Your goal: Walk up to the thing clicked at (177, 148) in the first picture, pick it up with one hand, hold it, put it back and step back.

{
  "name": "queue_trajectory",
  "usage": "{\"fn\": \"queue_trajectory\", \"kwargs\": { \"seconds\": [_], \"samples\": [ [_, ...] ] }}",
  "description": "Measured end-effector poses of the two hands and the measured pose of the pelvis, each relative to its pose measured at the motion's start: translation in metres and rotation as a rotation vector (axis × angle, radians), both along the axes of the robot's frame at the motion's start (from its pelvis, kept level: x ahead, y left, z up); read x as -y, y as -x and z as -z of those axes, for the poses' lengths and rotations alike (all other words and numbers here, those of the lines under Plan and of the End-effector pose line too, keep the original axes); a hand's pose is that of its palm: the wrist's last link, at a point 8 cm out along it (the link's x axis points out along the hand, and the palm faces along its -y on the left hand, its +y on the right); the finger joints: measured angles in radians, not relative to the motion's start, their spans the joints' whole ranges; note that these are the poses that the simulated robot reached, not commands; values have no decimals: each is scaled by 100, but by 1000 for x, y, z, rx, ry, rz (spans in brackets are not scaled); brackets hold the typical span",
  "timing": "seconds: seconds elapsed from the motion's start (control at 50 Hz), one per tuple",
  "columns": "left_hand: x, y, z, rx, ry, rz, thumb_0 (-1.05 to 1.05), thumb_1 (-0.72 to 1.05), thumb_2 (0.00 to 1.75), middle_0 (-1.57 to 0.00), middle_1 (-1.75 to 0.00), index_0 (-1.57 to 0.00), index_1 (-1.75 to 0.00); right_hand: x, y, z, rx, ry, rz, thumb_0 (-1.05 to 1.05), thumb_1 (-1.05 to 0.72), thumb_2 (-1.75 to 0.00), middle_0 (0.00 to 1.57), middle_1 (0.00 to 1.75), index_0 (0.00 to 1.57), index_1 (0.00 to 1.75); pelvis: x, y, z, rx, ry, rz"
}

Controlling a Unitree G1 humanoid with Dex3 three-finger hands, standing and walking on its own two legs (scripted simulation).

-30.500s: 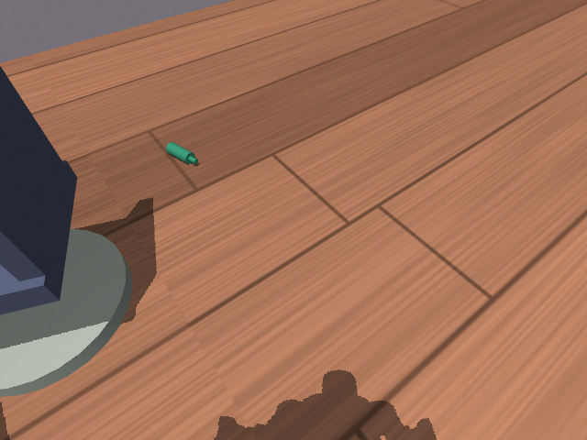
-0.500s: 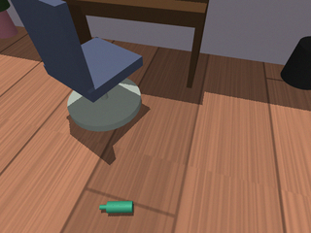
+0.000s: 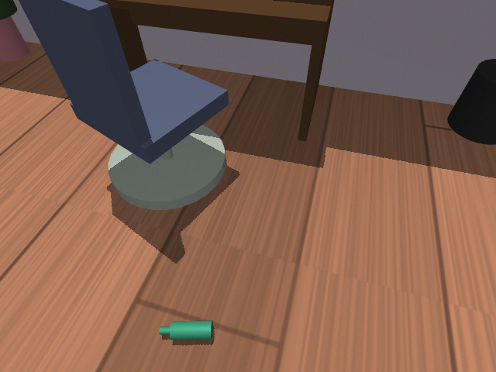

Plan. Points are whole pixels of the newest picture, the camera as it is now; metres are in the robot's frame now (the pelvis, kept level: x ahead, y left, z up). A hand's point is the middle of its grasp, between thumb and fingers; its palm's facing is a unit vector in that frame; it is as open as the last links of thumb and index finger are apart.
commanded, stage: stand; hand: left
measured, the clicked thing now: (185, 330) +0.39 +0.27 -0.75
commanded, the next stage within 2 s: walk up in 0.20 s
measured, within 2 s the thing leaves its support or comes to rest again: neither
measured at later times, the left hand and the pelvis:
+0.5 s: hand out of the picture +0.06 +0.26 -0.16, palm faces +0.00 -0.93 -0.36, open 7.4 cm; pelvis -0.01 +0.00 +0.00, yaw +1 degrees
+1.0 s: hand out of the picture +0.05 +0.26 -0.16, palm faces +0.01 -0.94 -0.35, open 7.4 cm; pelvis -0.01 +0.00 +0.00, yaw +1 degrees
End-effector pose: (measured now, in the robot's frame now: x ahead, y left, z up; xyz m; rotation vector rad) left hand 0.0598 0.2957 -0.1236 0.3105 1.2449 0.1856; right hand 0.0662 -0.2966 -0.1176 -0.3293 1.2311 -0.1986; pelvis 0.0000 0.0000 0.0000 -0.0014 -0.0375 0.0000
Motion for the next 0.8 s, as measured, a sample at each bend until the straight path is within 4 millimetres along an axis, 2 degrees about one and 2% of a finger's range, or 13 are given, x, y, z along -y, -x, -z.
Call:
{"fn": "queue_trajectory", "kwargs": {
  "seconds": [0.46,0.8],
  "samples": [
    [-10,4,-5,27,-28,-25,1,91,90,-20,-30,-20,-30,0,-3,1,12,-10,11,1,-90,-90,20,30,21,30,-1,11,2,8,0,-9],
    [-10,18,-2,7,-19,-33,1,91,90,-20,-30,-20,-30,-5,5,3,-1,-22,3,1,-90,-90,20,30,21,30,-3,16,2,4,1,-16]
  ]
}}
